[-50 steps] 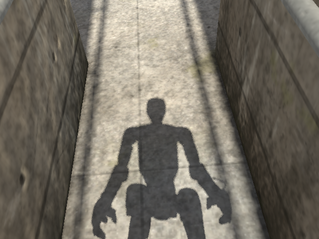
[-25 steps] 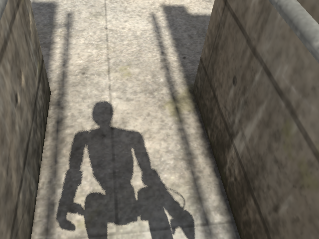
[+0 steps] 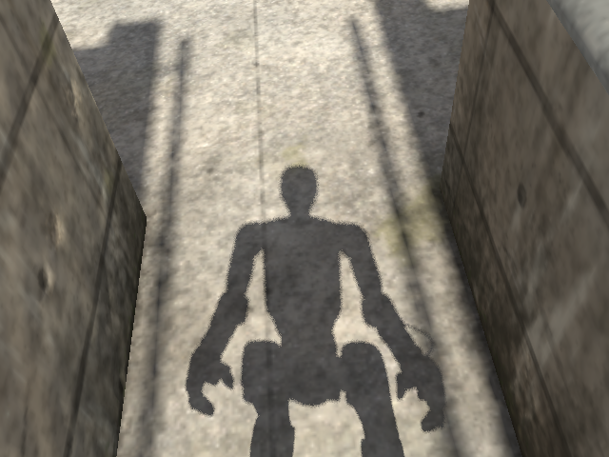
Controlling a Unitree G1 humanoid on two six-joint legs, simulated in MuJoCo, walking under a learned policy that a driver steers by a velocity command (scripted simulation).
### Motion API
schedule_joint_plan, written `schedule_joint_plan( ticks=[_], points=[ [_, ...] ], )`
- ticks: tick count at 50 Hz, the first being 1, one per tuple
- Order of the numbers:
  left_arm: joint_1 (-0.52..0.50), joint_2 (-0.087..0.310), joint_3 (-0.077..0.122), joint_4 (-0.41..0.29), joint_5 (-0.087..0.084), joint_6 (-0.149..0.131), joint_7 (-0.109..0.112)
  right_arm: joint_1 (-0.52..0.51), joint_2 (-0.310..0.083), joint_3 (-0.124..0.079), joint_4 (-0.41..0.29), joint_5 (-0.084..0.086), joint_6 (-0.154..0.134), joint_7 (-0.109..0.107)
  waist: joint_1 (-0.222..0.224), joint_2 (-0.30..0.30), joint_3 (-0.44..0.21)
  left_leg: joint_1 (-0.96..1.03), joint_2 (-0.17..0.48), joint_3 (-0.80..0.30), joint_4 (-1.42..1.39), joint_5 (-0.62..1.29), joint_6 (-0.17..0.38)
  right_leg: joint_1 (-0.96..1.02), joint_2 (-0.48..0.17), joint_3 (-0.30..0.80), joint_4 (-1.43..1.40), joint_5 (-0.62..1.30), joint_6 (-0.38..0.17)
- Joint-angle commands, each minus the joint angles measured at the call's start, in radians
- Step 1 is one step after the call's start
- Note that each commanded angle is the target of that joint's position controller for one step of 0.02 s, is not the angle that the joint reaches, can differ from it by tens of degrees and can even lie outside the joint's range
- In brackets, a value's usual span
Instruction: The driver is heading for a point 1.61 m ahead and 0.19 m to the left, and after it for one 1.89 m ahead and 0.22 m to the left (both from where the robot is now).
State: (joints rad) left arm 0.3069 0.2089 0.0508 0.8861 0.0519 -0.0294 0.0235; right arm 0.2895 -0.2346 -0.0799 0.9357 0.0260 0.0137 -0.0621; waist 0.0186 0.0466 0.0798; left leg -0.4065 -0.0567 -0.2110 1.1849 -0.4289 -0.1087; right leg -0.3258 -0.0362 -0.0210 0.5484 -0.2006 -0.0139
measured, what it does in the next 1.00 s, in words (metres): steps on the spot: left foot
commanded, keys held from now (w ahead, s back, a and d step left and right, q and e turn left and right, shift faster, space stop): no key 1.00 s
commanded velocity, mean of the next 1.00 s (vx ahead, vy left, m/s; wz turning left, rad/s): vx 0.03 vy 0.00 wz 0.00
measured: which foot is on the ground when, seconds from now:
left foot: up 0.00-0.14, down 0.16-1.00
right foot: down 0.00-1.00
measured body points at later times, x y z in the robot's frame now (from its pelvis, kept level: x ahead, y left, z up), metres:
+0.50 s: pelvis +0.08 +0.06 +0.01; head +0.11 +0.07 +0.46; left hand +0.13 +0.31 -0.14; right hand +0.14 -0.19 -0.13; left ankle +0.06 +0.20 -0.73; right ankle +0.06 -0.11 -0.73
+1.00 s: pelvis +0.08 +0.04 +0.01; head +0.10 +0.03 +0.46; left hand +0.11 +0.31 -0.13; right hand +0.14 -0.20 -0.14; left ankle +0.06 +0.20 -0.73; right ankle +0.06 -0.11 -0.73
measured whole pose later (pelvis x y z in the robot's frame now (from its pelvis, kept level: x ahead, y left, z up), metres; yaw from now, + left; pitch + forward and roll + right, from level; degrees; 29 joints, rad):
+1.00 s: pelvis +0.08 +0.04 +0.01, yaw +0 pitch -1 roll +0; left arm 0.26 0.23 0.06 1.02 0.02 -0.01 0.03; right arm 0.23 -0.20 -0.02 0.96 -0.02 0.02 -0.03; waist 0.01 0.01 0.06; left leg -0.10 0.02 -0.10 0.36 -0.24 -0.05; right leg -0.12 -0.07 0.01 0.39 -0.25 0.06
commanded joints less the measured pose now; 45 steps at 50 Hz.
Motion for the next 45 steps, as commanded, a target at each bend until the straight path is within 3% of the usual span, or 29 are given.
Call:
schedule_joint_plan(
  ticks=[1,3,5,7,8,9,10,11,12,13,14,16,17,19,20,22,24,25,28,31,32,34,38,39,40,41,43,44,45],
  points=[
    [0.046,0.147,0.035,-0.027,-0.011,-0.016,0.033,0.173,0.014,0.001,0.022,-0.004,0.02,0.004,-0.05,-0.19,-0.073,0.078,0.051,-0.035,-0.246,0.037,-0.003,0.054,-0.234,0.179,-0.183,0.509,-0.117],
    [-0.009,0.166,0.044,-0.042,-0.022,-0.002,0.036,0.138,0.018,0.014,0.018,-0.008,0.029,0.02,-0.059,-0.229,-0.083,0.164,0.089,0.067,-0.458,0.101,-0.016,0.03,-0.173,0.131,-0.21,0.269,-0.073],
    [-0.02,0.162,0.043,-0.047,-0.034,0.02,0.032,0.118,0.024,0.026,0.021,-0.003,0.035,0.036,-0.061,-0.268,-0.076,0.256,0.08,0.137,-0.624,0.233,-0.02,0.012,-0.145,0.137,-0.241,-0.005,-0.034],
    [-0.01,0.135,0.031,-0.034,-0.04,0.023,0.021,0.06,-0.005,0.026,0.022,-0.02,0.027,0.037,-0.055,-0.209,-0.017,0.301,0.063,0.155,-0.781,0.35,0.002,-0.021,-0.092,0.131,-0.25,-0.206,0.03],
    [0.007,0.125,0.028,-0.018,-0.027,0.016,0.016,0.065,-0.004,0.041,0.016,-0.066,0.028,0.032,-0.047,-0.192,0.017,0.301,0.086,0.133,-0.803,0.387,0.022,-0.038,-0.083,0.134,-0.247,-0.287,0.059],
    [0.072,0.119,0.028,-0.014,-0.019,0.017,0.008,0.074,-0.034,0.04,0.026,-0.068,0.031,0.029,0.002,-0.123,0.015,0.282,0.092,0.117,-0.773,0.415,0.04,-0.012,-0.027,0.093,-0.231,-0.289,0.083],
    [0.103,0.11,0.024,0.001,-0.025,0.022,0.013,0.049,-0.031,0.04,0.054,-0.047,0.029,0.035,0.015,-0.023,0.051,0.176,0.071,0.133,-0.793,0.252,0.054,0.06,0.008,0.058,-0.222,-0.237,0.103],
    [0.103,0.139,0.029,0.012,-0.029,0.015,0.019,0.033,-0.021,0.043,0.049,-0.043,0.019,0.041,0.007,-0.011,0.073,0.098,0.081,0.097,-0.85,0.203,0.072,0.121,0.004,0.046,-0.183,-0.181,0.106],
    [0.092,0.118,0.026,0.014,-0.045,0.019,0.013,0.024,-0.008,0.049,0.065,-0.056,0.007,0.044,0.018,0.002,0.037,0.091,0.092,0.092,-0.876,0.194,0.073,0.184,-0.002,0.037,-0.158,-0.126,0.111],
    [0.091,0.117,0.025,0.014,-0.047,0.024,0.012,0.008,-0.011,0.05,0.07,-0.053,-0.002,0.048,0.023,0.02,0.035,0.093,0.09,0.089,-0.882,0.257,0.074,0.206,-0.004,0.039,-0.15,-0.071,0.112],
    [0.044,0.1,0.02,-0.001,-0.042,0.034,0.022,-0.06,-0.013,0.053,0.056,-0.052,-0.02,0.048,0.024,0.034,-0.006,0.101,0.084,0.102,-0.847,0.362,0.085,0.237,0.011,0.025,-0.113,-0.017,0.11],
    [0.068,0.104,0.023,-0.002,-0.025,0.037,0.035,-0.018,-0.022,0.049,0.063,-0.04,-0.039,0.061,0.006,0.042,-0.042,0.178,0.09,0.092,-0.834,0.539,0.091,0.225,0.002,0.034,-0.108,0.022,0.097],
    [0.076,0.103,0.025,0.006,-0.033,0.032,0.033,-0.026,-0.043,0.043,0.059,-0.037,-0.036,0.066,0.003,0.072,-0.052,0.214,0.088,0.095,-0.811,0.643,0.09,0.214,-0.001,0.041,-0.109,0.054,0.093],
    [0.076,0.111,0.021,0.004,-0.022,0.007,0.034,-0.03,-0.077,0.029,0.06,-0.041,-0.026,0.04,0.014,0.045,-0.077,0.279,0.089,0.076,-0.8,0.768,0.086,0.205,-0.016,0.042,-0.141,0.074,0.11],
    [0.064,0.115,0.021,0.021,-0.023,0.001,0.026,-0.015,-0.074,0.024,0.038,-0.046,-0.027,0.031,-0.023,0.006,-0.091,0.314,0.106,0.066,-0.81,0.821,0.092,0.196,-0.015,0.035,-0.127,0.136,0.115],
    [0.07,0.091,0.016,0.036,-0.03,-0.002,0.01,0.002,-0.088,0.009,0.049,-0.031,-0.014,0.034,-0.023,0.026,-0.09,0.366,0.129,0.046,-0.799,0.938,0.099,0.19,-0.022,0.04,-0.143,0.144,0.137],
    [0.057,0.107,0.018,0.046,-0.03,-0.004,0.007,-0.009,-0.076,0.007,0.039,-0.036,0.0,0.032,-0.032,0.03,-0.097,0.378,0.124,0.05,-0.808,0.926,0.105,0.202,-0.027,0.038,-0.159,0.155,0.137],
    [0.046,0.114,0.018,0.05,-0.027,-0.002,0.007,-0.008,-0.081,0.001,0.013,-0.042,-0.006,0.03,-0.036,-0.024,-0.102,0.368,0.141,0.043,-0.802,0.856,0.109,0.208,-0.021,0.032,-0.156,0.146,0.135],
    [0.026,0.105,0.017,0.06,-0.022,0.002,0.008,-0.029,-0.079,-0.001,-0.009,-0.043,-0.01,0.033,-0.029,-0.009,-0.082,0.317,0.124,0.057,-0.819,0.725,0.107,0.228,-0.025,0.033,-0.171,0.153,0.13],
    [0.011,0.118,0.019,0.071,-0.021,-0.001,0.007,-0.032,-0.088,-0.001,-0.023,-0.041,-0.01,0.033,-0.025,0.004,-0.072,0.298,0.112,0.071,-0.828,0.662,0.104,0.227,-0.027,0.032,-0.176,0.177,0.125],
    [0.015,0.117,0.02,0.075,-0.018,-0.001,0.004,-0.036,-0.075,0.004,-0.014,-0.041,-0.003,0.032,-0.023,0.017,-0.069,0.3,0.1,0.075,-0.833,0.674,0.097,0.239,-0.031,0.043,-0.189,0.201,0.129],
    [0.021,0.138,0.025,0.088,-0.019,-0.001,-0.003,-0.029,-0.077,0.008,-0.017,-0.042,0.0,0.028,-0.022,-0.017,-0.084,0.315,0.098,0.076,-0.84,0.664,0.098,0.249,-0.032,0.037,-0.186,0.219,0.129],
    [0.011,0.13,0.02,0.108,-0.017,0.002,-0.007,-0.034,-0.078,0.014,-0.019,-0.036,0.004,0.029,-0.022,-0.031,-0.05,0.3,0.084,0.092,-0.854,0.553,0.09,0.225,-0.024,0.03,-0.202,0.159,0.118],
    [-0.011,0.13,0.019,0.099,-0.016,0.001,0.001,-0.051,-0.075,0.021,-0.028,-0.045,0.002,0.022,-0.024,-0.026,-0.054,0.283,0.078,0.101,-0.861,0.497,0.085,0.235,-0.029,0.039,-0.206,0.154,0.11],
    [-0.017,0.13,0.02,0.095,-0.03,0.0,0.006,-0.053,-0.072,0.025,-0.024,-0.052,0.002,0.022,-0.011,-0.046,-0.034,0.265,0.069,0.108,-0.857,0.441,0.081,0.229,-0.031,0.035,-0.213,0.134,0.105],
    [-0.026,0.13,0.018,0.098,-0.033,0.001,0.008,-0.042,-0.075,0.026,-0.022,-0.057,-0.001,0.021,-0.016,-0.07,-0.024,0.257,0.071,0.109,-0.866,0.417,0.08,0.223,-0.03,0.038,-0.216,0.138,0.106],
    [-0.015,0.131,0.021,0.104,-0.027,0.005,0.014,-0.049,-0.065,0.033,-0.019,-0.053,-0.006,0.022,-0.008,-0.085,-0.013,0.242,0.07,0.105,-0.874,0.408,0.08,0.229,-0.026,0.039,-0.218,0.144,0.102],
    [-0.007,0.127,0.021,0.104,-0.029,0.002,0.015,-0.051,-0.07,0.035,-0.022,-0.047,-0.008,0.02,-0.001,-0.064,-0.019,0.243,0.073,0.106,-0.876,0.416,0.078,0.242,-0.032,0.045,-0.226,0.151,0.105],
    [0.009,0.159,0.033,0.109,-0.03,0.008,0.011,-0.03,-0.055,0.039,-0.013,-0.04,-0.005,0.026,-0.009,-0.047,-0.018,0.239,0.082,0.101,-0.887,0.409,0.077,0.237,-0.027,0.047,-0.209,0.101,0.115]
  ],
)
